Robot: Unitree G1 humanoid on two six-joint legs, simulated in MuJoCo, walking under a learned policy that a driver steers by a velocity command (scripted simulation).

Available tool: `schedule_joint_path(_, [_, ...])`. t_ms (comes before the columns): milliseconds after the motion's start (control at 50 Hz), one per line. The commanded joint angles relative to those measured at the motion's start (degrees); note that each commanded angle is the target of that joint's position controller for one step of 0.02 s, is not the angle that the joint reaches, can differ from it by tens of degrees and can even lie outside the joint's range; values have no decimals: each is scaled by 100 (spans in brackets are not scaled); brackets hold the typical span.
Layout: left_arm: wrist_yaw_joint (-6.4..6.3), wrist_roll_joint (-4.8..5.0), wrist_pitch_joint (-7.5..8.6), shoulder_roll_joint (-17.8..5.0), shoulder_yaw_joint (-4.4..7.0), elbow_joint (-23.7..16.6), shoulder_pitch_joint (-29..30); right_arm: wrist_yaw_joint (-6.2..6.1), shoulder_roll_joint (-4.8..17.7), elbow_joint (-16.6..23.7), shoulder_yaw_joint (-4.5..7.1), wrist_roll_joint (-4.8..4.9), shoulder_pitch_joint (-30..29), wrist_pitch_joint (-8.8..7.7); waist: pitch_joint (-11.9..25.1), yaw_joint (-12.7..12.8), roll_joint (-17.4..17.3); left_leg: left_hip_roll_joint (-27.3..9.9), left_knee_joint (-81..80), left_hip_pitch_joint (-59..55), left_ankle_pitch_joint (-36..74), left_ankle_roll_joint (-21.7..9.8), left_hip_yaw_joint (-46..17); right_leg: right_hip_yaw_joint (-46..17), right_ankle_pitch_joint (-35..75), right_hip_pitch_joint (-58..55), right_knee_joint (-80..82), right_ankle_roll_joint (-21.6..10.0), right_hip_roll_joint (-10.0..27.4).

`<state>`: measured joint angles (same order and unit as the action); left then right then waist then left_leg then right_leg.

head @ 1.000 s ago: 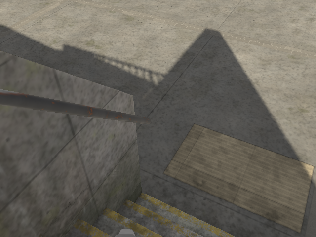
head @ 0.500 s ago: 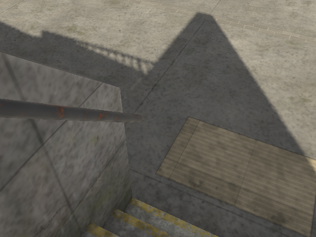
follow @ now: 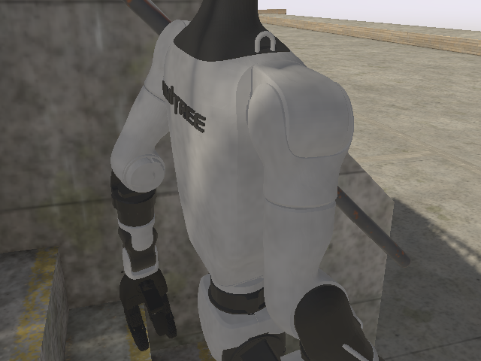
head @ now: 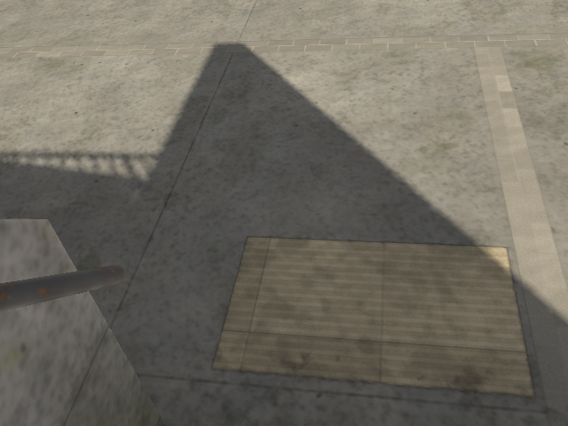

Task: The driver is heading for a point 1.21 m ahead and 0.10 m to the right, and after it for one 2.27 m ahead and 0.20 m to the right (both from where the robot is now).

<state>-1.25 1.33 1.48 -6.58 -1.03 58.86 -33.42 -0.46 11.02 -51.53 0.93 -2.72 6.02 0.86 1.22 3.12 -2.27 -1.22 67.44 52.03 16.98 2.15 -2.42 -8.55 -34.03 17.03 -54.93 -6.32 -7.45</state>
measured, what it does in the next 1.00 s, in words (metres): goes down, turning right: left foot 0.22 m lower, then right foot 0.22 m lower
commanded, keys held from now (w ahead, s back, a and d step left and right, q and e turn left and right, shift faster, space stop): w+e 0.48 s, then w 0.52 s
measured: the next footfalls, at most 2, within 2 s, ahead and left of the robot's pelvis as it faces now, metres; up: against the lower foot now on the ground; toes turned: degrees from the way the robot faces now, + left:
left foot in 0.24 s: +0.22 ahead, +0.15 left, -0.22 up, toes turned -9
right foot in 0.68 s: +0.41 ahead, -0.11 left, -0.44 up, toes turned -22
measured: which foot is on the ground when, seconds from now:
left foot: up 0.00-0.22, down 0.24-0.66, up 0.68-1.00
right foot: down 0.00-0.22, up 0.24-0.66, down 0.68-1.00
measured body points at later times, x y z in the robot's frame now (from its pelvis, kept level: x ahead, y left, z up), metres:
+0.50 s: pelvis +0.25 +0.04 -0.24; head +0.23 +0.05 +0.21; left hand +0.46 +0.22 -0.36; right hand +0.07 -0.16 -0.38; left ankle +0.18 +0.16 -0.91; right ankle +0.39 -0.13 -0.85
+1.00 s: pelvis +0.46 -0.06 -0.48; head +0.44 -0.07 -0.03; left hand +0.47 +0.19 -0.62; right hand +0.45 -0.31 -0.62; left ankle +0.66 +0.03 -1.13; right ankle +0.38 -0.10 -1.13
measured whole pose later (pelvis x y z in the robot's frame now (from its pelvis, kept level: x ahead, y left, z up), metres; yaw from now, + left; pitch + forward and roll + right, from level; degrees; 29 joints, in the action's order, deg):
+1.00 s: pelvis +0.46 -0.06 -0.48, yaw -21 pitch -2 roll +1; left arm -0.7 0.7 4.0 -9.5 -0.5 63.1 -29.9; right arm 0.2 12.2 -52.1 1.4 -3.1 14.1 -0.1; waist 1.7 -0.3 -1.9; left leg 0.6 56.7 41.0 20.9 -0.1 -4.5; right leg 2.6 -42.6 21.5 -65.6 -5.2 -3.0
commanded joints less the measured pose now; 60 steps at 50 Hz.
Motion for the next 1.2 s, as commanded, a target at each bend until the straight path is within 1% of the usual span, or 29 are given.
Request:
schedule_joint_path(20, [-129, -29, 64, -1121, 252, -652, 451, 110, 421, 329, 117, -72, -441, -108, -454, -233, 562, 90, -1252, -1027, 1469, -111, 30, -2008, 392, 971, 1348, -784, 871])
schedule_joint_path(160, [18, -261, 124, -780, 193, -708, 695, -13, 270, 738, 151, 192, 8, -455, -721, 453, 1104, 268, -4003, -2771, 1208, -255, -155, -1732, 2386, 705, -571, -783, 175])
schedule_joint_path(200, [-39, -360, -26, -987, 230, -725, 1323, -68, 605, 248, 294, 211, 1765, -482, -115, -391, 1442, -293, -4583, -4173, 1705, -531, -339, -1729, 3548, 769, -2365, -822, 240])
schedule_joint_path(220, [84, -257, -25, -1144, 305, -701, 1618, -71, 977, -195, 433, 289, 3250, -427, 372, -1167, 883, -452, -4771, -5872, 2067, -528, -153, -1156, 3470, 1538, -4044, -632, 44])
schedule_joint_path(240, [174, -239, 10, -1056, 429, -769, 1392, 0, 927, -93, 474, 387, 3282, -339, 75, -1250, -627, -1043, -5447, -6724, 1819, -744, -504, -173, -713, 2841, -6333, -348, -875])
schedule_joint_path(260, [66, 19, 25, -570, 313, -1136, 597, 193, 902, 46, 274, 203, 2737, -335, 143, -195, -1435, -1923, -2422, -7996, 5619, -706, -865, 166, -1853, 4876, -6942, -180, -492])
schedule_joint_path(280, [-44, -54, 29, -725, 247, -1142, 640, 323, 892, 101, 280, 301, 3029, -381, 636, -484, -1342, -2136, -2257, -8445, 4869, -928, -972, 278, -1555, 5621, -6470, -185, 13])
schedule_joint_path(340, [-38, -442, -32, -837, 291, -1412, 2180, 157, 976, -61, 208, 185, 3101, -518, 86, -641, -203, -1742, -2720, -5933, 1047, -1167, -1002, -93, 912, 5960, -5935, -112, 255])
schedule_joint_path(360, [-1, -483, -126, -621, 229, -1594, 2384, 140, 1214, -101, 251, 168, 2960, -583, -69, -557, -1256, -2327, -2843, -5148, 654, -1525, -1936, -334, 1510, 5956, -5190, 43, 610])
schedule_joint_path(400, [152, -410, -187, -514, 164, -1595, 2443, 36, 113, 50, -163, 296, 1889, -610, -888, 126, -363, -1381, -3411, -1737, -773, -909, -580, 301, 4117, 3166, -1997, 413, 425])
schedule_joint_path(480, [321, -327, -62, -745, 315, -1084, 2398, -28, 683, -106, -43, 461, 1908, -744, -695, 72, -205, -1094, -2349, -2267, -3949, -505, -252, -28, 7466, 2534, -418, 107, 457])
schedule_joint_path(560, [336, -64, -6, -707, 302, -1414, 3716, -103, 759, -253, 0, 145, 2411, -578, -1272, -856, -306, -1034, -2010, -2836, -3678, -941, 54, 720, 7024, 1791, 1947, 296, 563])
schedule_joint_path(620, [301, -64, -19, -860, 386, -1174, 3058, -86, 986, -444, 75, 51, 2418, -519, -944, -724, -644, -1279, -997, -2949, -2958, -1175, -19, 890, 6709, 630, 1979, 215, 961])
schedule_joint_path(680, [212, -254, -25, -1559, 646, -79, -122, -111, 1121, -477, 269, 133, 1814, -424, -342, 750, 119, -372, 3656, -1790, -2020, -980, 353, 225, 5440, -2534, 3738, -316, 1333])
schedule_joint_path(700, [292, -229, -12, -1715, 673, -10, -308, -155, 629, -374, 229, 91, 2033, -348, -541, 673, 1516, 749, 5977, -481, -6794, -942, 884, 586, 7512, -2922, 3008, -423, 1755])
schedule_joint_path(720, [325, -195, 41, -1788, 556, 147, -241, -152, 197, -127, 88, 217, 2870, -339, 35, -270, 1838, 566, 5585, 1084, -7018, -953, 95, -117, 9683, -3921, 883, -451, 2392])
schedule_joint_path(760, [264, -69, -8, -1483, 505, -40, 385, -134, 597, -194, 92, 36, 2249, -142, 165, -173, 738, 215, 4643, 802, -5795, -901, -52, -878, 4018, -1900, 2236, -997, 2303])
schedule_joint_path(820, [102, -209, 223, -594, 102, -37, 792, -118, 360, 28, 19, -96, 1553, -125, -784, -774, 547, 181, 1474, 131, -2545, -244, -494, -660, 3670, 1070, 2295, -761, 2201])
schedule_joint_path(860, [76, -277, 345, -936, 134, -122, 1170, -107, 205, -544, 53, -47, 2384, -114, -424, -1170, 746, 481, 1036, -1835, -1473, -73, 31, -152, 4541, 2194, 1877, -583, 1884])
schedule_joint_path(920, [-9, 52, 501, -1014, 168, -43, 1119, 12, 466, 140, 113, 25, 1159, -116, -339, -961, 953, 188, -390, -1124, 931, -137, -442, -803, 1732, 1732, 1207, -529, 1947])
schedule_joint_path(980, [30, -39, 368, -1120, 179, -50, 981, 93, 518, 398, 106, -95, 285, -172, -636, -467, 537, 78, -1481, -1472, 881, -232, -21, -919, 679, 1677, 962, -589, 1619])
schedule_joint_path(1040, [-77, -224, 114, -1032, 158, -74, 657, 185, 284, 448, 77, 198, -110, -215, -1012, 65, 807, 39, -3069, -1904, 759, -255, 68, -704, 772, 1299, 388, -697, 1397])
schedule_joint_path(1080, [-106, -207, 138, -1161, 169, -7, 535, 249, 396, 226, 115, 36, 368, -334, -1019, 87, 592, 65, -2841, -2275, 834, -392, 50, -857, 1800, 1201, -284, -737, 1523])
schedule_joint_path(1100, [-132, -353, 77, -1191, 161, -145, 739, 263, 419, 252, 98, 270, 545, -397, -1095, 49, 611, -59, -4372, -2402, -129, -420, 196, -696, 2557, 864, -342, -778, 1483])
schedule_joint_path(1120, [-159, -281, 81, -1257, 176, -30, 1261, 228, 581, -305, 226, 117, 1737, -368, -384, -481, 918, -243, -3377, -4229, 841, -563, 183, -786, 3241, 1690, -1305, -742, 1636])
schedule_joint_path(1140, [-164, -348, 30, -1094, 124, -68, 1165, 210, 761, -522, 271, 314, 2631, -330, -308, -878, 467, -181, -4942, -4843, 470, -586, 613, -9, 3416, 1452, -2348, -675, 1123])
schedule_joint_path(1160, [-108, -349, 18, -1126, 227, 158, 970, 252, 954, -871, 387, 359, 3483, -241, -33, -1139, 115, -340, -5192, -6201, 785, -631, 678, 527, 2753, 1969, -4168, -507, 662])
schedule_joint_path(1180, [-91, -223, 18, -736, 268, 51, 469, 328, 1158, -903, 375, 361, 3521, -256, 127, -809, -1168, -1298, -4484, -7010, 3451, -965, -279, 1089, -1818, 3296, -6861, -201, -351])
schedule_joint_path(1200, [-201, -36, 6, -716, 250, -193, 501, 385, 1025, -840, 202, 269, 3307, -298, 102, -364, -1355, -1756, -2777, -7810, 5537, -1052, -671, 1069, -2464, 5257, -7473, -141, -89])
